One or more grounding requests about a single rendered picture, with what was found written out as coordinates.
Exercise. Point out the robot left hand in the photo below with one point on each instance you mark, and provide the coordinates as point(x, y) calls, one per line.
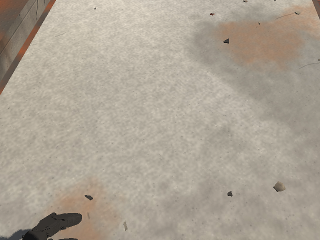
point(52, 224)

